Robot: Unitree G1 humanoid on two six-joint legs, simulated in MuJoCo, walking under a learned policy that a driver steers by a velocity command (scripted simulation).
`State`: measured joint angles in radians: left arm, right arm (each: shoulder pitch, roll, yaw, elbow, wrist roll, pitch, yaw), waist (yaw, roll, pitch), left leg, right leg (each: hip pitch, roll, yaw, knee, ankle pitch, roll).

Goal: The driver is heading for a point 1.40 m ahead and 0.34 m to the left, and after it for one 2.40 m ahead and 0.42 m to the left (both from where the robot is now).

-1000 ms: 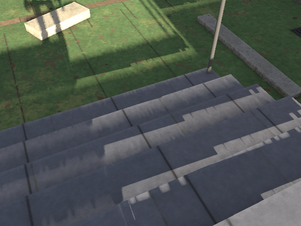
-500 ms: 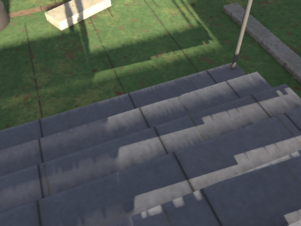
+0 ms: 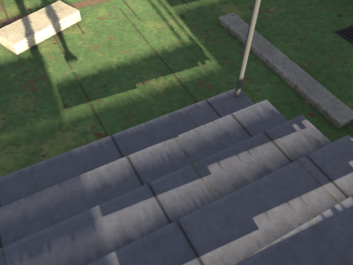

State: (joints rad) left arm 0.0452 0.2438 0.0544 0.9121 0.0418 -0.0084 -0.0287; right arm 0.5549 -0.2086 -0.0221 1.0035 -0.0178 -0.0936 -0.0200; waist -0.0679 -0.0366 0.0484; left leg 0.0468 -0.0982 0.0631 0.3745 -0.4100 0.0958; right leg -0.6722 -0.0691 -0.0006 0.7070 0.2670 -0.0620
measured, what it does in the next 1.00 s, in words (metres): goes down: right foot 0.14 m lower, then left foot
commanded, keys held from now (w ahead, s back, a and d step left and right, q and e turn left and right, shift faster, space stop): no key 1.00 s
